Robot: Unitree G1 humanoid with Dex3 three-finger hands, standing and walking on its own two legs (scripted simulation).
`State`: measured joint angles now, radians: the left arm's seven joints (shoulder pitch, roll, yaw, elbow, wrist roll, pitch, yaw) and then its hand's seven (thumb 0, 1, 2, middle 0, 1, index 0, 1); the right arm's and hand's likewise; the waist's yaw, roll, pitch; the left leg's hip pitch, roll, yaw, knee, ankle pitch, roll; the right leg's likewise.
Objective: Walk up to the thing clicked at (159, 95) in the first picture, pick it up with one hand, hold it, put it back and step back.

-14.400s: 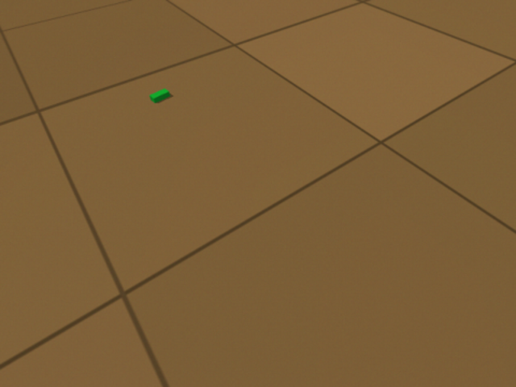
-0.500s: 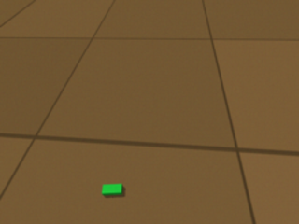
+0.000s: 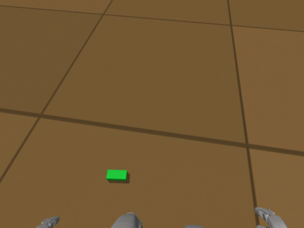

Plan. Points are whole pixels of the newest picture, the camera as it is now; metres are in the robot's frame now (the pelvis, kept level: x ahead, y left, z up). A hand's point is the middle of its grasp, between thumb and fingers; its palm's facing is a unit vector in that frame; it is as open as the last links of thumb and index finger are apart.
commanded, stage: walk up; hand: left
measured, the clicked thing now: (117, 175) +0.47 +0.25 -0.74
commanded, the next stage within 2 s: none
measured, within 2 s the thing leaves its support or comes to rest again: neither
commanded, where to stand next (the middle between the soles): +0.08 +0.00 m, yaw +0 degrees
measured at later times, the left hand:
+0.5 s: hand out of the picture +0.06 +0.27 -0.13, palm faces +0.00 -0.94 -0.34, open 7.4 cm
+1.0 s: hand out of the picture +0.14 +0.30 -0.15, palm faces +0.00 -0.94 -0.35, open 7.4 cm
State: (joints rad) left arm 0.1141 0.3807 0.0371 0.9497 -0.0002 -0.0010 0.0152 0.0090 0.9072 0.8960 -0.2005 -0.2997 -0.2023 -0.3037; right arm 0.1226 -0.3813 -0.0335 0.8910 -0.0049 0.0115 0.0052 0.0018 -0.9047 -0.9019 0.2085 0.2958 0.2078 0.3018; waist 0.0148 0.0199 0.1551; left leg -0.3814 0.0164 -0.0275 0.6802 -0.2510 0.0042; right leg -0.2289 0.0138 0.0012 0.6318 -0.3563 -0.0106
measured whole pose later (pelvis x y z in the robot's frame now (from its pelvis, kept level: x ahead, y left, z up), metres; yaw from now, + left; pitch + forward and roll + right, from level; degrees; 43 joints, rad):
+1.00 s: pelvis +0.09 +0.03 +0.02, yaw +0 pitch -3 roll -1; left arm 0.21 0.41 0.03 0.97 -0.01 0.02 0.00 0.01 0.91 0.90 -0.20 -0.30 -0.20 -0.30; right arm 0.16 -0.35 -0.03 0.93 -0.01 -0.05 0.00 0.00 -0.91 -0.90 0.21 0.30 0.21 0.30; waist 0.01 -0.04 0.14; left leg -0.24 0.00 0.05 0.52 -0.22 0.04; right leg -0.32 0.01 0.10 0.90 -0.51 -0.02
